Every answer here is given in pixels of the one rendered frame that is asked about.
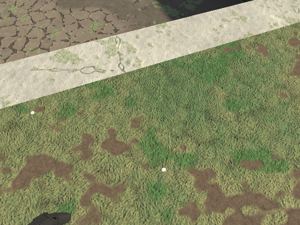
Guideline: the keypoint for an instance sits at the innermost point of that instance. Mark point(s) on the left robot hand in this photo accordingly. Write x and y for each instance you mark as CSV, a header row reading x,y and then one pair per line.
x,y
59,218

